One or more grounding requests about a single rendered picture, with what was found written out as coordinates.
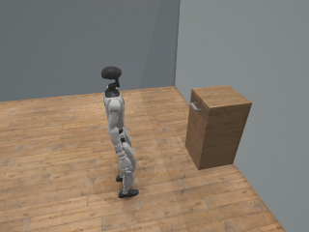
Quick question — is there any robot thigh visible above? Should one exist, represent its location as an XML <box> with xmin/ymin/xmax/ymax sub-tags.
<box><xmin>115</xmin><ymin>139</ymin><xmax>136</xmax><ymax>175</ymax></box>
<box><xmin>123</xmin><ymin>127</ymin><xmax>132</xmax><ymax>148</ymax></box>

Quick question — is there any cabinet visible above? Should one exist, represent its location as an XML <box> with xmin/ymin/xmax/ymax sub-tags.
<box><xmin>185</xmin><ymin>85</ymin><xmax>252</xmax><ymax>170</ymax></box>

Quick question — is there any handle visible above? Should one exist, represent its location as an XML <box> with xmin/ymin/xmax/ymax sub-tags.
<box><xmin>190</xmin><ymin>102</ymin><xmax>202</xmax><ymax>112</ymax></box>

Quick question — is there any robot right thigh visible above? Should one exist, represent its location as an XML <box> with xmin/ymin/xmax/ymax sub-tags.
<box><xmin>115</xmin><ymin>139</ymin><xmax>136</xmax><ymax>175</ymax></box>

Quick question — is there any robot right hand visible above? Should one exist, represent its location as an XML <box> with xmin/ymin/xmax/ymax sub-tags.
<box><xmin>119</xmin><ymin>157</ymin><xmax>133</xmax><ymax>174</ymax></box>

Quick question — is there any robot left thigh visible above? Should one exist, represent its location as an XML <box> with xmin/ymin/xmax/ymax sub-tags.
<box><xmin>123</xmin><ymin>127</ymin><xmax>132</xmax><ymax>148</ymax></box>

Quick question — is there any robot right forearm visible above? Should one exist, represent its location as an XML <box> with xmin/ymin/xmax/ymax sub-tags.
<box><xmin>110</xmin><ymin>130</ymin><xmax>126</xmax><ymax>160</ymax></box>

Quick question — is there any drawer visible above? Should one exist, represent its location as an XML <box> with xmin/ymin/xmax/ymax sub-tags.
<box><xmin>191</xmin><ymin>93</ymin><xmax>208</xmax><ymax>122</ymax></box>

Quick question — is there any robot right upper arm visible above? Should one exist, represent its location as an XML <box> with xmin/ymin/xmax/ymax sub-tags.
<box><xmin>108</xmin><ymin>99</ymin><xmax>121</xmax><ymax>135</ymax></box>

